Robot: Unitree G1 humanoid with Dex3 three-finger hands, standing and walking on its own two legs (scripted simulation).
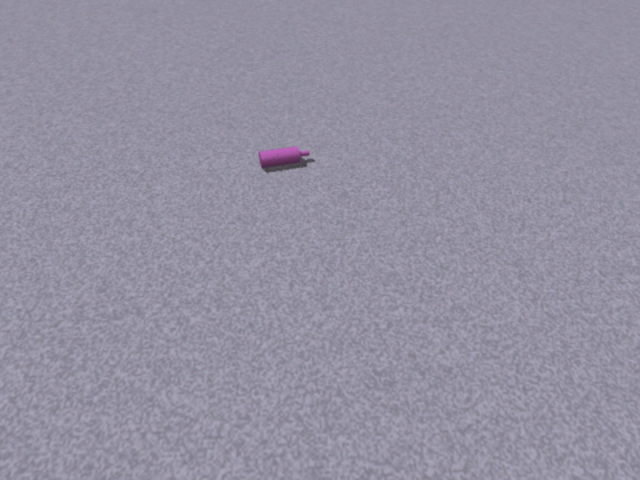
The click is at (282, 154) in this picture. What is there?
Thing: lying bottle
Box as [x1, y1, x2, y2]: [259, 146, 309, 167]
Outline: 309,153 308,150 299,152 296,146 260,151 259,158 261,167 297,162 299,161 299,157 301,155 307,155
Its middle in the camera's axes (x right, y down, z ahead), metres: -0.17 -0.40 +1.91
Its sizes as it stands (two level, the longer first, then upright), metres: 0.243 0.078 0.078
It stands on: the floor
